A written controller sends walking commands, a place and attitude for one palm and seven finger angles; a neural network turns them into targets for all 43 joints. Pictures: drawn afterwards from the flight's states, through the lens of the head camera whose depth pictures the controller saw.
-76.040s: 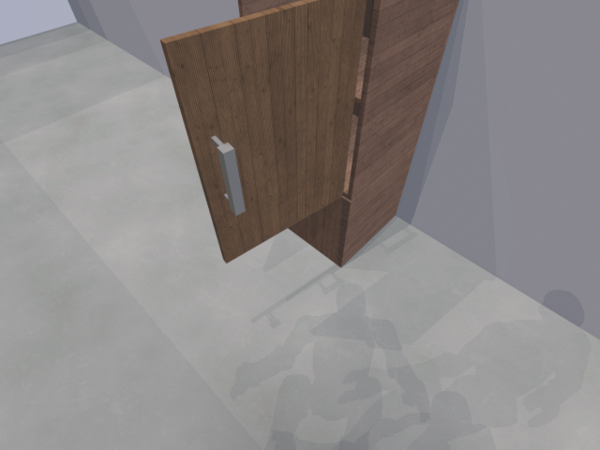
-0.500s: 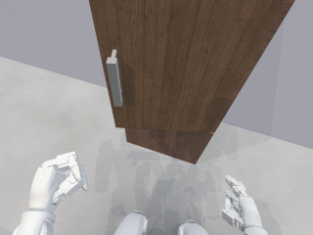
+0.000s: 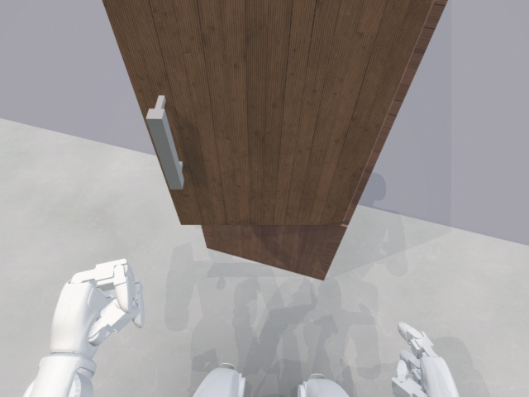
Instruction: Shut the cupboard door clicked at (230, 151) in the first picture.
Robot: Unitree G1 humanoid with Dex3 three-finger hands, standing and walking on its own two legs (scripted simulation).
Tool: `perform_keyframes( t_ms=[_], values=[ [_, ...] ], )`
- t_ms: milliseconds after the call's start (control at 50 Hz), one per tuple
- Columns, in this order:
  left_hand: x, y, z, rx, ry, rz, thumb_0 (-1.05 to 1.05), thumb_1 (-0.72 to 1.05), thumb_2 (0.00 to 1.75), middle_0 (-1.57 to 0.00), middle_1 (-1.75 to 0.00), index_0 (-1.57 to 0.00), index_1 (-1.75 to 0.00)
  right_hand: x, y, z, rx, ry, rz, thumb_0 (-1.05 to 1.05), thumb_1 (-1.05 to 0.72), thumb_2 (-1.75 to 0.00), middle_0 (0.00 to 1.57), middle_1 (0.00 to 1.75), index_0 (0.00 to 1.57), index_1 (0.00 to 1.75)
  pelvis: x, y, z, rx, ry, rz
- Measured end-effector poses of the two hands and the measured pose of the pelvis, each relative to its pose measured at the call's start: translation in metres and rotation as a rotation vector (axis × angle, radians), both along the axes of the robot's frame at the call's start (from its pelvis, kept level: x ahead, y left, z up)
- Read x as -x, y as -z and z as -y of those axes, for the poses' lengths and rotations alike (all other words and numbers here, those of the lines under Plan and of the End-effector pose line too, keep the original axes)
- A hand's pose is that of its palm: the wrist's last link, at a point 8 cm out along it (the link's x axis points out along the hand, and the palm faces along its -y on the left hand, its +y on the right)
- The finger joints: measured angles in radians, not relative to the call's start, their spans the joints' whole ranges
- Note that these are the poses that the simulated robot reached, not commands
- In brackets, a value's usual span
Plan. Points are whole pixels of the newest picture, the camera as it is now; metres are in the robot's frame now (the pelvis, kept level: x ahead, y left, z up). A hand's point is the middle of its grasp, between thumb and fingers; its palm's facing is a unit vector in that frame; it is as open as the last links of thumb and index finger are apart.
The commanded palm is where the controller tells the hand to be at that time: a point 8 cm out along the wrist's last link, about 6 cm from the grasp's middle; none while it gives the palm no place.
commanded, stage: raise the hand and make a fist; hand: left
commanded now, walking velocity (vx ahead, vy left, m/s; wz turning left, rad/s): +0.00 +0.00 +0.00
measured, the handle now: (169, 145) +0.52 +0.21 +0.06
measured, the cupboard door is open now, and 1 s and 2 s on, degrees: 17 17 17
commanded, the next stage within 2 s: bring the fist close to the handle in 0.12 s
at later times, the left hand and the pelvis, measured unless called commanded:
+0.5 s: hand (156, 271) +0.27 +0.17 +0.06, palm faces +0.03 -1.00 -0.01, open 3.1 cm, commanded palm +0.26 +0.22 +0.06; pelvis +0.00 -0.01 +0.00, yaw +0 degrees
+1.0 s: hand (172, 213) +0.37 +0.17 +0.06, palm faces +0.06 -1.00 +0.00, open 3.1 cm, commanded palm +0.35 +0.22 +0.06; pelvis +0.00 +0.00 +0.01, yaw -1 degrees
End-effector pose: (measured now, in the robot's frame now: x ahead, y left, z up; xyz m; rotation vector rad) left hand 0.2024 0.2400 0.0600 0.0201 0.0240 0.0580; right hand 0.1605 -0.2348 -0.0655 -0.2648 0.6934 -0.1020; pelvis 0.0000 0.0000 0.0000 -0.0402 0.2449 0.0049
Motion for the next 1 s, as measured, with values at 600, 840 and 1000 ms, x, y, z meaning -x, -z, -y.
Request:
perform_keyframes(
  t_ms=[600,840,1000],
  values=[
    [-0.069,0.0,0.018,0.011,0.028,0.025,0.02,0.9,0.9,-1.3,-1.5,-1.3,-1.5,0.002,0.01,0.0,-0.029,0.023,-0.053,0.01,-0.9,-0.9,0.21,0.3,0.2,0.3,-0.002,-0.002,0.004,-0.012,0.008,-0.011],
    [-0.11,0.002,0.017,0.012,0.015,0.043,0.02,0.9,0.9,-1.3,-1.5,-1.3,-1.5,0.023,0.017,0.005,-0.009,0.059,-0.149,0.01,-0.9,-0.9,0.21,0.3,0.2,0.3,-0.002,-0.005,-0.003,-0.012,0.015,-0.02],
    [-0.14,0.0,0.017,0.015,0.0,0.047,0.02,0.9,0.9,-1.3,-1.5,-1.3,-1.5,0.037,0.02,0.005,-0.011,0.091,-0.196,0.01,-0.9,-0.9,0.21,0.3,0.2,0.3,0.0,-0.006,-0.005,-0.013,0.023,-0.028]
  ],
)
